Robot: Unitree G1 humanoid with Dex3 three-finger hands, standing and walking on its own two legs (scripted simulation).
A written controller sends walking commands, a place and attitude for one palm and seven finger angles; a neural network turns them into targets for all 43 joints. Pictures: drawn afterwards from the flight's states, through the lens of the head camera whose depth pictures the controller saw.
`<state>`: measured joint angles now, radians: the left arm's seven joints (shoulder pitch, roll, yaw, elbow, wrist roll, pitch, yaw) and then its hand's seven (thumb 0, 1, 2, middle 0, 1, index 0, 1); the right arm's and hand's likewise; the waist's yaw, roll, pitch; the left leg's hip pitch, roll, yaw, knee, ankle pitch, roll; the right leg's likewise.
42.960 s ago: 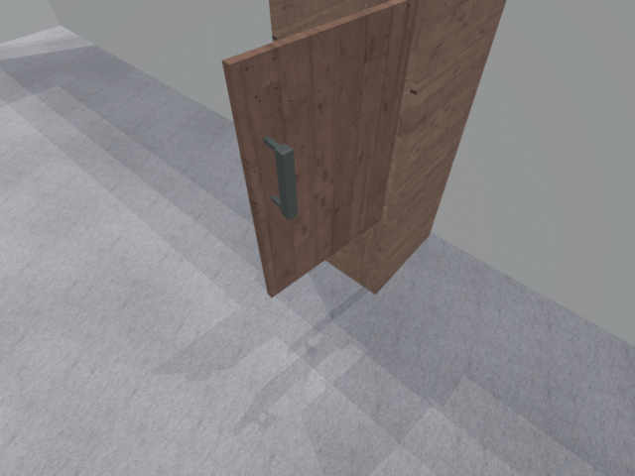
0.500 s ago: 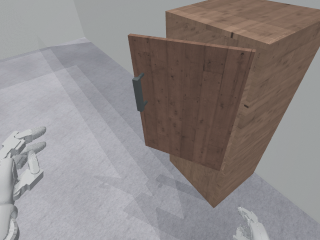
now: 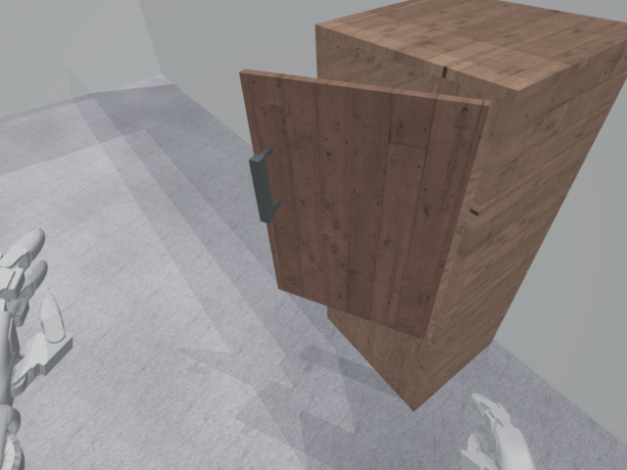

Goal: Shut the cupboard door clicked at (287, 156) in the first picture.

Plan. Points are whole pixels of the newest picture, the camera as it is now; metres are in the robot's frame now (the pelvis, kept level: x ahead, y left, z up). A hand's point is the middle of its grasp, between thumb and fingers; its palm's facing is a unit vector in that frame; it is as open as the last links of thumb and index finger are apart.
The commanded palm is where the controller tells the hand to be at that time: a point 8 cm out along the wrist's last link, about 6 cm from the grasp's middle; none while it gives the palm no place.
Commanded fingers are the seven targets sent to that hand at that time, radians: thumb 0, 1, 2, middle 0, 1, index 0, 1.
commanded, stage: step back with the hand held close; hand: left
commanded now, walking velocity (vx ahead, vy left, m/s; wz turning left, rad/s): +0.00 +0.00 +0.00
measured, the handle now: (267, 185) +0.62 +0.17 +0.04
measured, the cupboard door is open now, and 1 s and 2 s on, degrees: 29 29 29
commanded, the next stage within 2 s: stop stepping back and stand still in 1.00 s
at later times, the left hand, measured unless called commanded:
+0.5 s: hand (4, 376) +0.14 +0.30 +0.16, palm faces +0.40 -0.77 -0.49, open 7.4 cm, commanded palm +0.09 +0.33 +0.17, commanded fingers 0.00 0.90 0.90 -0.20 -0.30 -0.20 -0.30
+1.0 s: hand out of the picture +0.01 +0.30 +0.18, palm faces +0.55 -0.74 -0.38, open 7.4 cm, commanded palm -0.07 +0.34 +0.17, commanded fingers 0.00 0.90 0.90 -0.20 -0.30 -0.20 -0.30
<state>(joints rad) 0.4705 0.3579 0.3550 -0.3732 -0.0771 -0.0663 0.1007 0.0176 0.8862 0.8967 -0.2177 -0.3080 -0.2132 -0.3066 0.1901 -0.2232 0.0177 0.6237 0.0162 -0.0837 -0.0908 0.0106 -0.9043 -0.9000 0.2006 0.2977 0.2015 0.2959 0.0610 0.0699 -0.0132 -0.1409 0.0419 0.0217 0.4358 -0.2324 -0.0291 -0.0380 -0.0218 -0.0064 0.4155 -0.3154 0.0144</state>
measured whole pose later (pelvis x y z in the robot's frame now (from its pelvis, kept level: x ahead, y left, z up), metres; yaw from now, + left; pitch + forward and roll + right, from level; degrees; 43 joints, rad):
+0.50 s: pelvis -0.06 +0.03 -0.01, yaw +0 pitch +0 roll -1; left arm 0.55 0.46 0.43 -0.46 -0.08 -0.14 0.13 0.02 0.89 0.90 -0.22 -0.31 -0.21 -0.30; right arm 0.17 -0.22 0.00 0.54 0.02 0.03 -0.10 0.01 -0.90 -0.90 0.20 0.30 0.20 0.30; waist 0.01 0.03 0.00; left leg -0.34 0.02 0.04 0.52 -0.18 0.02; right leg -0.24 -0.04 0.01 0.49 -0.25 0.06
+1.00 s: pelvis -0.18 +0.02 -0.02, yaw +5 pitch -3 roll -4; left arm 0.42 0.42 0.42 -0.46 -0.04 -0.26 0.18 0.01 0.88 0.90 -0.22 -0.31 -0.21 -0.30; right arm 0.22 -0.23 -0.01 0.63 0.00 -0.09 -0.11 0.01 -0.90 -0.90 0.20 0.30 0.20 0.30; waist 0.00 0.05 0.03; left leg -0.53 0.05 0.00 0.64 -0.27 0.03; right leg -0.43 0.03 0.02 0.73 -0.36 0.03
